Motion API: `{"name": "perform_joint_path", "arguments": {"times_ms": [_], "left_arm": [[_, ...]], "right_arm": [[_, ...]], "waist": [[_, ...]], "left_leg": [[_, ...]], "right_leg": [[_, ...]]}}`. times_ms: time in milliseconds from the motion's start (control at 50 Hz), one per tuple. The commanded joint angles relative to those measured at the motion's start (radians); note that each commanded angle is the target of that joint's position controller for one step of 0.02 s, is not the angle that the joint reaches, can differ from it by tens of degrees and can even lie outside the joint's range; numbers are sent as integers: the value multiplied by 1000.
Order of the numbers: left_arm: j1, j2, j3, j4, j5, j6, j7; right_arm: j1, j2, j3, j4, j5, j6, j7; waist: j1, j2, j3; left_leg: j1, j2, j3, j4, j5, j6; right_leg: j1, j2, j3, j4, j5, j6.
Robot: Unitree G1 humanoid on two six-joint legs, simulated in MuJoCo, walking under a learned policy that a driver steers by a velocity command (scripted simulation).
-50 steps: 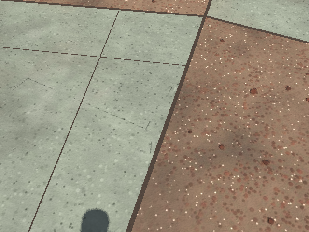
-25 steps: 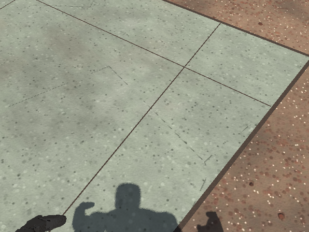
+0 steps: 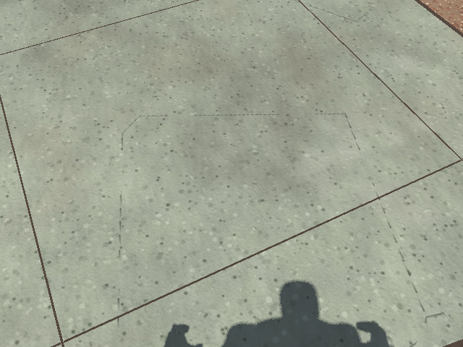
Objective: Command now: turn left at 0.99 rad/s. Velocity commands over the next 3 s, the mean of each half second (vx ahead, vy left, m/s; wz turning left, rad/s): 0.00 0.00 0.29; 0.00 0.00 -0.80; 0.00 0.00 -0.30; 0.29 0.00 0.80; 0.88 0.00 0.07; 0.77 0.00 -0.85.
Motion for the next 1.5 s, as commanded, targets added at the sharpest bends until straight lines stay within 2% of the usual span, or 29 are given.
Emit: {"name": "perform_joint_path", "arguments": {"times_ms": [20,60,80,100,120,160,200,280,320,380,560,580,600,620,640,680,720,840,1080,1120,1140,1160,1220,1300,1360,1440,1460,1480,1500], "left_arm": [[-23,207,67,-55,-24,-23,-16],[-11,178,65,-38,-43,-25,-23],[44,133,56,-17,-33,-25,-31],[27,74,36,-80,20,-28,-35],[-94,101,37,-126,26,-35,-21],[-112,144,48,-116,-13,-35,-4],[-24,160,52,-60,1,-20,5],[56,78,15,-10,-17,-7,-16],[29,60,-1,-18,-21,-1,-27],[-4,150,19,-63,-35,9,-31],[114,98,22,-92,-44,14,-57],[156,118,33,-85,-38,11,-51],[202,231,68,-93,-33,7,-33],[228,339,88,-114,-7,-9,-32],[249,281,73,-123,12,-25,-38],[149,238,65,-129,-19,-33,-24],[89,207,50,-150,-46,-12,-2],[105,233,60,-167,-39,14,21],[-14,222,57,-237,-49,38,11],[137,130,29,-240,-30,36,1],[145,237,59,-234,-28,27,-3],[125,285,74,-210,-33,27,-5],[85,193,44,-187,-17,33,-1],[52,54,-16,-184,7,12,-4],[32,120,9,-171,-16,5,2],[151,182,35,-136,-11,-6,15],[149,269,58,-125,16,5,18],[119,223,51,-138,39,5,13],[90,159,29,-155,41,-1,13]], "right_arm": [[-18,-95,-38,-81,1,1,9],[57,-103,-57,-49,3,6,8],[143,-171,-86,-21,1,2,-6],[172,-332,-119,-41,-2,-9,-23],[143,-309,-107,-75,-49,-47,-8],[59,-223,-78,-53,-32,-79,-8],[-49,-126,-37,-63,-10,-71,-29],[-66,-35,12,-11,-48,-86,-37],[-62,-44,13,17,-61,-89,-34],[-48,-142,-19,42,-59,-77,-33],[-109,-124,-39,60,-13,-53,-50],[-83,-108,-39,74,-7,-54,-50],[-70,-73,-36,60,-30,-61,-49],[-184,-27,-16,-14,-66,-73,-44],[-217,-58,-22,-7,-56,-85,-40],[-191,-72,-29,22,-31,-91,-40],[-182,-79,-34,31,-38,-88,-45],[-171,-54,-25,56,-26,-96,-38],[-86,-124,-62,100,-13,-144,-9],[-116,-212,-69,77,-49,-124,-19],[-89,-170,-66,76,-63,-128,-18],[-113,-123,-51,62,-54,-128,-24],[-107,-94,-25,78,-27,-104,-38],[-96,-65,0,111,-26,-97,-17],[-31,-188,-40,115,-6,-80,-7],[-49,-143,-31,98,23,-85,-20],[-52,-76,-16,71,16,-94,-20],[-29,-109,-24,80,13,-98,-19],[-4,-158,-46,94,9,-92,-17]], "waist": [[1,-194,-158],[-46,-151,-174],[-68,1,-174],[-25,360,-153],[-94,283,-278],[-51,141,-202],[-2,96,-204],[14,83,-226],[-14,113,-187],[-51,134,-102],[6,87,-138],[22,45,-152],[16,-168,-176],[32,-401,-192],[84,-232,-272],[18,-80,-197],[-10,-94,-180],[-5,-129,-184],[-40,-204,-182],[68,220,-198],[46,225,-180],[35,147,-151],[6,67,-114],[3,137,-152],[-36,191,-137],[23,95,-200],[-2,-192,-180],[16,-286,-173],[12,-218,-153]], "left_leg": [[69,-24,59,-155,1,47],[236,-71,75,-357,115,107],[419,-47,-42,-465,327,164],[610,213,-461,-430,816,309],[541,286,-618,-485,718,457],[483,202,-427,-513,536,365],[393,148,-291,-486,595,303],[330,90,-133,-498,591,272],[293,96,-105,-516,502,275],[288,167,-159,-535,395,321],[387,206,-70,-362,587,250],[339,160,-9,-263,505,189],[137,47,97,5,250,86],[-196,-161,43,260,-328,3],[-244,-145,-108,392,-371,9],[-279,-111,-129,366,-193,26],[-220,-106,-131,298,-83,12],[-162,-171,-142,53,28,-27],[271,-154,-159,-536,246,33],[498,218,-548,-556,532,254],[433,322,-641,-566,525,352],[385,268,-531,-551,466,346],[320,130,-354,-542,441,303],[321,33,-252,-536,468,275],[356,50,-361,-511,474,295],[175,-3,-395,-407,315,185],[-20,-124,-212,-245,49,106],[-85,-157,-102,-40,-266,56],[-110,-119,-104,166,-299,25]], "right_leg": [[153,-264,118,-67,299,-170],[96,-238,49,75,231,-88],[-64,-162,-16,277,84,-14],[-462,-11,-49,630,-450,86],[-545,56,202,793,-476,90],[-569,27,250,808,-284,42],[-467,6,231,768,-166,51],[-265,-8,209,571,-48,69],[-182,-12,202,433,-39,66],[-228,11,174,425,-145,55],[-141,50,88,179,-94,-13],[-44,68,120,60,58,-48],[134,-74,391,-24,412,-133],[272,-288,783,-43,780,-353],[322,-306,761,-59,715,-402],[278,-188,606,-42,583,-291],[212,-132,554,-49,562,-243],[198,-68,595,-37,471,-220],[39,55,788,104,263,-120],[-287,281,508,452,-491,-25],[-355,193,453,664,-466,29],[-350,145,422,741,-381,53],[-324,144,367,819,-272,83],[-138,94,274,396,-290,90],[-79,146,238,179,-217,94],[247,28,317,-80,113,-13],[278,-156,481,-64,282,-131],[238,-303,590,-97,439,-258],[210,-322,563,-100,531,-290]]}}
